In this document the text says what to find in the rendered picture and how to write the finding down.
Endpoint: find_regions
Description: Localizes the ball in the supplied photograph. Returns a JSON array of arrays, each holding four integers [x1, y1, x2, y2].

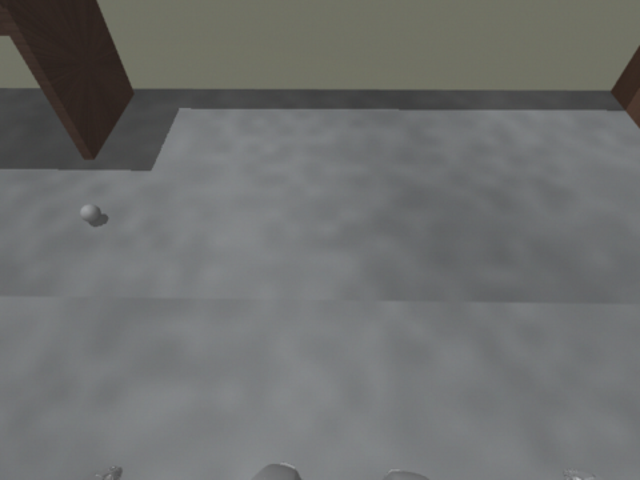
[[80, 204, 101, 222]]

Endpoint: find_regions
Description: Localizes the desk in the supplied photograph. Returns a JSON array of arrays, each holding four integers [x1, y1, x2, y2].
[[0, 0, 134, 160]]

